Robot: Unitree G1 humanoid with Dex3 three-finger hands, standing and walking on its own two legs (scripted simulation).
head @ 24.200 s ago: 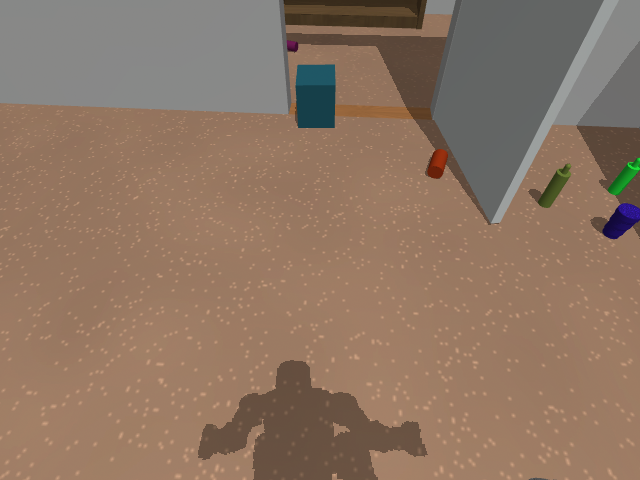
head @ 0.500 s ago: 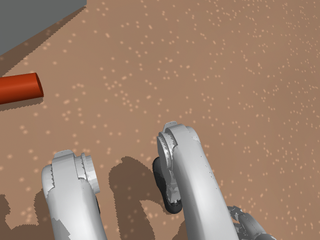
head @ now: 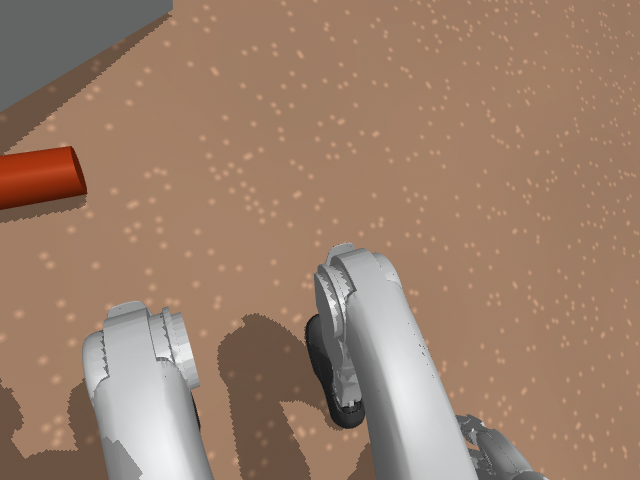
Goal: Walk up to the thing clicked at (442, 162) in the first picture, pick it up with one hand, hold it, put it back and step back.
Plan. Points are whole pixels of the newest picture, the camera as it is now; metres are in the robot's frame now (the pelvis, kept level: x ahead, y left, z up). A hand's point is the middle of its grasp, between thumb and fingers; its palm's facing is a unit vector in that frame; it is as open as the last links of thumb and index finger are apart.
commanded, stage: approach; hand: left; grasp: from above
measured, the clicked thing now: (26, 179) +0.52 +0.29 -0.29
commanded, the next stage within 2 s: close in in 0.58 s
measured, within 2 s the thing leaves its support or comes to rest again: neither
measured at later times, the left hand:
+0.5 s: hand out of the picture +0.50 +0.29 -0.17, palm faces -0.47 -0.08 -0.88, open 13.8 cm
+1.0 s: hand out of the picture +0.51 +0.29 -0.18, palm faces -0.44 -0.08 -0.90, open 13.8 cm
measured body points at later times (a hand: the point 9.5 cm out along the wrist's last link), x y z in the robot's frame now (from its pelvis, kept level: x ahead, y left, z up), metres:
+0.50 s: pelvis +0.00 +0.00 +0.00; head +0.25 +0.07 +0.36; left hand +0.52 +0.29 -0.12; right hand +0.01 -0.26 -0.08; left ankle +0.07 +0.12 -0.29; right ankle +0.12 -0.15 -0.29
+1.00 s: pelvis +0.00 +0.00 +0.00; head +0.25 +0.11 +0.35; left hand +0.53 +0.29 -0.13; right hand +0.04 -0.27 -0.07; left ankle +0.07 +0.12 -0.29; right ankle +0.12 -0.15 -0.29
